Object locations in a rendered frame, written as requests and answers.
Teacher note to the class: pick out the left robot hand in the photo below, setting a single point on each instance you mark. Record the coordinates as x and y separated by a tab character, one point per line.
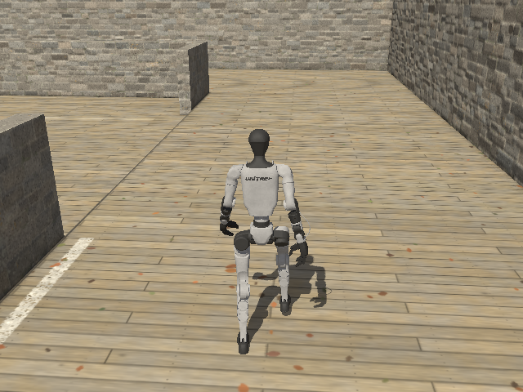
231	224

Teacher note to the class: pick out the right robot hand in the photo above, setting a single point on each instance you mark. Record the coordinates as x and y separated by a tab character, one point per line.
303	250

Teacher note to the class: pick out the robot left upper arm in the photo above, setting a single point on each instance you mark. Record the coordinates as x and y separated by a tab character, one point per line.
231	184

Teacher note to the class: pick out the humanoid robot head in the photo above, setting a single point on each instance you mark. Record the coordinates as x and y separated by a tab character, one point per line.
259	141

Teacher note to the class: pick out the robot right foot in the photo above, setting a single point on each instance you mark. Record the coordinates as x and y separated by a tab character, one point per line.
284	306

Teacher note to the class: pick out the robot right upper arm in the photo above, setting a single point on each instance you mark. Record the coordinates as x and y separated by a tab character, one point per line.
286	173

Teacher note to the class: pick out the left robot forearm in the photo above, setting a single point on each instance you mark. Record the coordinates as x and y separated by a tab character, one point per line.
225	213

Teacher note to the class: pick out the right robot forearm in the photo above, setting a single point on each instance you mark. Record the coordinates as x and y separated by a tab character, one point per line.
296	224

